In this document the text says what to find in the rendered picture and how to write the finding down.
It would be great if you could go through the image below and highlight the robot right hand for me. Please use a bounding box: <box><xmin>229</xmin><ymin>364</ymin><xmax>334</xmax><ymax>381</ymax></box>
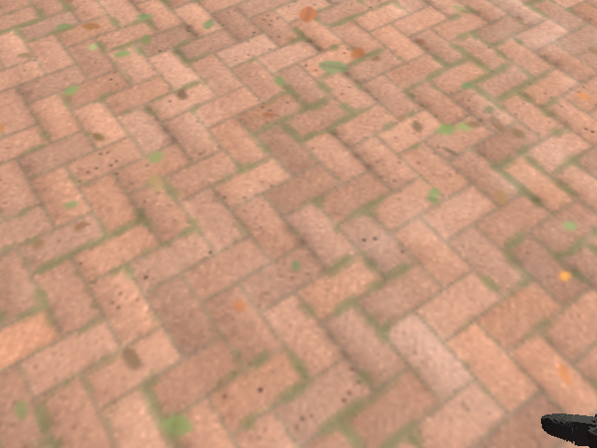
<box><xmin>541</xmin><ymin>413</ymin><xmax>597</xmax><ymax>448</ymax></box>

